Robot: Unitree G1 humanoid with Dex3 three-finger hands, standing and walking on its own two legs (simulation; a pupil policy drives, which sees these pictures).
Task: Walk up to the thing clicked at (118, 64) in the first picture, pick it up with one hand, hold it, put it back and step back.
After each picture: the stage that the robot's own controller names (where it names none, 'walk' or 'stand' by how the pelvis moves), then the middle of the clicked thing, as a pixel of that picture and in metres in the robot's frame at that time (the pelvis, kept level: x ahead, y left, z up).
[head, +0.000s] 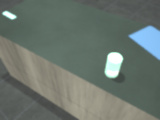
stand; (113, 65) +0.54 -0.13 -0.12
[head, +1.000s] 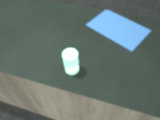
rise first; (71, 62) +0.50 +0.10 -0.09
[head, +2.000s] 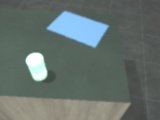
rise first; (37, 67) +0.47 +0.22 -0.09
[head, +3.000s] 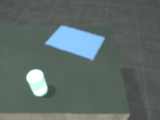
stand; (37, 83) +0.44 +0.23 -0.12
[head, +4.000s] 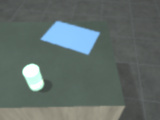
stand; (33, 78) +0.46 +0.24 -0.12
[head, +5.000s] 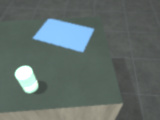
stand; (27, 80) +0.43 +0.26 -0.11
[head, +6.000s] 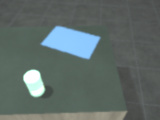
stand; (34, 83) +0.44 +0.24 -0.12
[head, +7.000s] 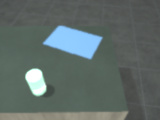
stand; (36, 82) +0.45 +0.23 -0.12
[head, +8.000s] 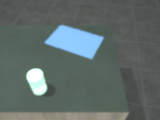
stand; (37, 82) +0.45 +0.22 -0.12
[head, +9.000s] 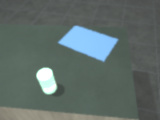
rise first; (47, 81) +0.45 +0.21 -0.12
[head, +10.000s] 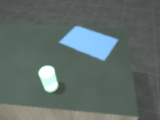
go down; (49, 79) +0.47 +0.20 -0.12
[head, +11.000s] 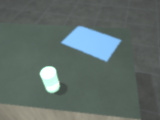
go down; (50, 80) +0.46 +0.20 -0.12
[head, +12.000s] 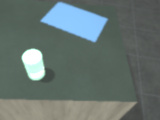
go down; (34, 65) +0.46 +0.18 -0.05
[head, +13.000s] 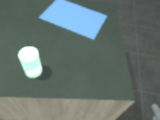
close in; (31, 63) +0.46 +0.19 -0.05
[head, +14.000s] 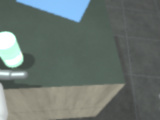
close; (9, 50) +0.48 +0.21 -0.01
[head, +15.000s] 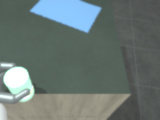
lift; (20, 85) +0.35 +0.20 -0.02
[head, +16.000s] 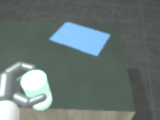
lift; (38, 91) +0.30 +0.15 +0.08
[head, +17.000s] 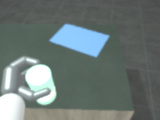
hold; (42, 85) +0.31 +0.14 +0.09
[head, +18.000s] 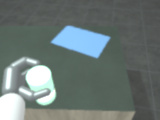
hold; (42, 86) +0.31 +0.14 +0.09
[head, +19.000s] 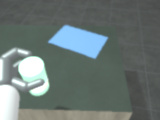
crouch; (35, 77) +0.33 +0.16 +0.10
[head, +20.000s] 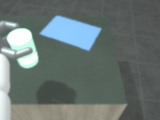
crouch; (24, 49) +0.43 +0.19 +0.11
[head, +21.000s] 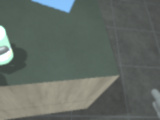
lower; out of the picture +0.49 +0.20 +0.01
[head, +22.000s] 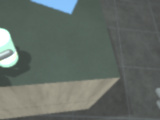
lower; (2, 49) +0.47 +0.20 +0.00
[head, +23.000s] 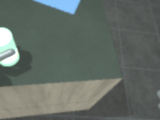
lower; (4, 48) +0.47 +0.20 +0.00
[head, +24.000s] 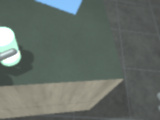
lower; (6, 47) +0.47 +0.19 +0.00
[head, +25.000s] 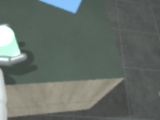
open; (6, 47) +0.47 +0.19 +0.00
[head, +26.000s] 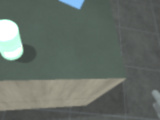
sink last; (8, 41) +0.47 +0.19 +0.00
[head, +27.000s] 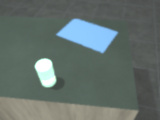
sink last; (46, 73) +0.46 +0.20 -0.06
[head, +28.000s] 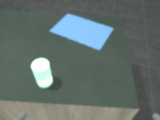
stand; (42, 73) +0.44 +0.19 -0.05
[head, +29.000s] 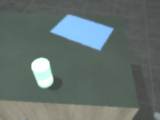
stand; (43, 73) +0.45 +0.19 -0.05
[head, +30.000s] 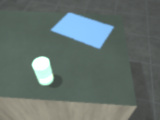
stand; (43, 71) +0.45 +0.20 -0.07
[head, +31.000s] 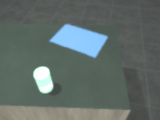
stand; (43, 80) +0.46 +0.20 -0.12
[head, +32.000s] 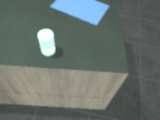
walk; (47, 43) +0.59 +0.17 -0.11
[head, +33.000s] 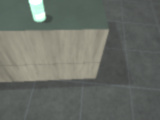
walk; (37, 9) +0.81 +0.27 -0.10
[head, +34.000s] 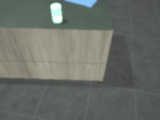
stand; (56, 13) +1.02 +0.21 -0.11
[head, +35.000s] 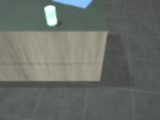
stand; (51, 16) +1.01 +0.23 -0.12
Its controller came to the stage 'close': yes
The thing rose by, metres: 0.22
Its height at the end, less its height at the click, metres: +0.00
